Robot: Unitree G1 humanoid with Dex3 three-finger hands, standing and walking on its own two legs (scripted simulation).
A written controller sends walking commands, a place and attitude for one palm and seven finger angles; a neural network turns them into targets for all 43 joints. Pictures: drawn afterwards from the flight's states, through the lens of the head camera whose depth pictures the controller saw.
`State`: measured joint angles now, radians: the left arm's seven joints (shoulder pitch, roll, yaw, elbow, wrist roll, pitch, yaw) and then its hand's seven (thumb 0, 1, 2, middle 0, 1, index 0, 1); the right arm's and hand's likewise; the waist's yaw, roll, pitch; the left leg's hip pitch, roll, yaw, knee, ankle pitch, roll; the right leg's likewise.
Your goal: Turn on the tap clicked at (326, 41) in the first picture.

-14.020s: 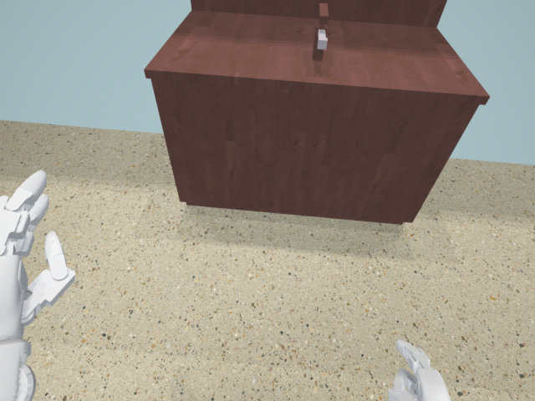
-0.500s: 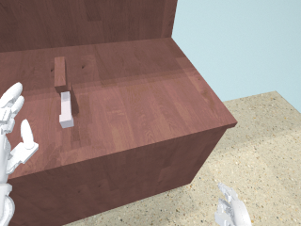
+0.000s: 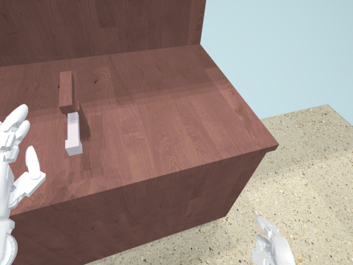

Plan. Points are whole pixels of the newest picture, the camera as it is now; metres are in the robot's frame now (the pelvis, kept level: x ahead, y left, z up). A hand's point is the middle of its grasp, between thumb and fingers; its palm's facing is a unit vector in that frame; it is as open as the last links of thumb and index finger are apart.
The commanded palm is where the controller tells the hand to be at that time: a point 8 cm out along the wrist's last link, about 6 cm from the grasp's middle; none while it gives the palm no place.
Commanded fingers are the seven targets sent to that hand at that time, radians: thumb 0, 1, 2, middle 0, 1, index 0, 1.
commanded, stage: shuffle to correct the standing spot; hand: left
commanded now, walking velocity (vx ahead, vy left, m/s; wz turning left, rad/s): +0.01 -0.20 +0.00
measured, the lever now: (74, 146) +0.33 +0.27 +0.08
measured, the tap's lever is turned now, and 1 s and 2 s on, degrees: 0 0 0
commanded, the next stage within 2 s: come to a stop and stand still in 0.32 s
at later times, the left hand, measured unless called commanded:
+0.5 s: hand (77, 177) +0.22 +0.20 +0.15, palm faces +0.36 -0.85 -0.38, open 7.5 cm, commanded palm +0.17 +0.23 +0.17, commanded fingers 0.00 0.90 0.90 -0.20 -0.30 -0.20 -0.30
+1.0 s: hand (49, 162) +0.23 +0.24 +0.17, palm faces +0.43 -0.83 -0.35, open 7.5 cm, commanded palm +0.15 +0.26 +0.17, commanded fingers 0.00 0.90 0.90 -0.20 -0.30 -0.20 -0.30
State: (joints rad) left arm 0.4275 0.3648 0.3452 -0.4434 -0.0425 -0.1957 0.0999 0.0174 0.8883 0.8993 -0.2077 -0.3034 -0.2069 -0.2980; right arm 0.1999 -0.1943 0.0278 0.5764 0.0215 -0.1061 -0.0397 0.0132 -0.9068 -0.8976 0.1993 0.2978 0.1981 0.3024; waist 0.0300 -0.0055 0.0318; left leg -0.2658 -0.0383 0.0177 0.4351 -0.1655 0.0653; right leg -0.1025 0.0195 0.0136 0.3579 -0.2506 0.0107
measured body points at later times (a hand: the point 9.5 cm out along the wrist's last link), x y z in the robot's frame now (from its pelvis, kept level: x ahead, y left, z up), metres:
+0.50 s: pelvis +0.00 -0.05 +0.00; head +0.02 -0.04 +0.45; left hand +0.20 +0.24 +0.17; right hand +0.18 -0.28 -0.08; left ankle +0.04 +0.07 -0.74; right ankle -0.04 -0.13 -0.74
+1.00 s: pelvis -0.02 -0.02 -0.01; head +0.02 -0.01 +0.44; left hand +0.20 +0.28 +0.19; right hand +0.18 -0.25 -0.07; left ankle +0.04 +0.07 -0.74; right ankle -0.04 -0.13 -0.74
